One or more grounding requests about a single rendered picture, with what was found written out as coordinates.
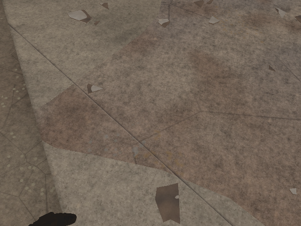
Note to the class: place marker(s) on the left robot hand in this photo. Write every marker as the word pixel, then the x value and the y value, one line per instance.
pixel 58 219

